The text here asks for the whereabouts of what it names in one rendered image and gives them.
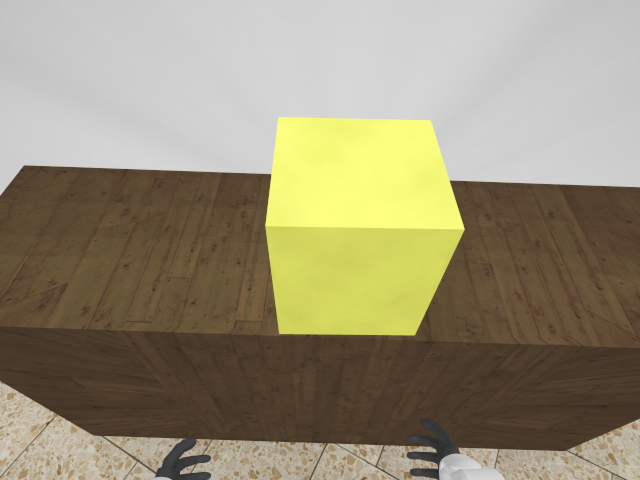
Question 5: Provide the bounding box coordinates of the pedestal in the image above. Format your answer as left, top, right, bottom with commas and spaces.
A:
0, 165, 640, 451

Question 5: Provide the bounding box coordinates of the carton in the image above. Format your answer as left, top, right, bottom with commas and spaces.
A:
265, 117, 465, 335

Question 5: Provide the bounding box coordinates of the left robot hand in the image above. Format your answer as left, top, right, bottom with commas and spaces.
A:
155, 437, 211, 480

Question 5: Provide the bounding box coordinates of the robot right forearm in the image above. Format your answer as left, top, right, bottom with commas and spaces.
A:
439, 454, 505, 480

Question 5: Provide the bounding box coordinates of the right robot hand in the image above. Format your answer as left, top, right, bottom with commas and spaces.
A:
406, 418, 460, 480

